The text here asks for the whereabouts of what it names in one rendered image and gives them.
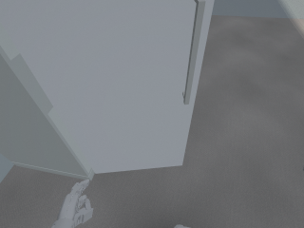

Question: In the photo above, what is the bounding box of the left robot hand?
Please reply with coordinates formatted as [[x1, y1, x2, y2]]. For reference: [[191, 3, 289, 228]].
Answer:
[[57, 179, 94, 227]]

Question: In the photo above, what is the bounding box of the fridge door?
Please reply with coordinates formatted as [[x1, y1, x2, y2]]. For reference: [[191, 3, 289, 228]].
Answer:
[[0, 0, 215, 174]]

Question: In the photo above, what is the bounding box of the robot left forearm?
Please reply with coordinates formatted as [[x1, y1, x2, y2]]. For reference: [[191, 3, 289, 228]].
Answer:
[[50, 218, 75, 228]]

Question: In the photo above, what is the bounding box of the handle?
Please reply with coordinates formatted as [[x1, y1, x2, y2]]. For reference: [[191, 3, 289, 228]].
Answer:
[[182, 0, 206, 105]]

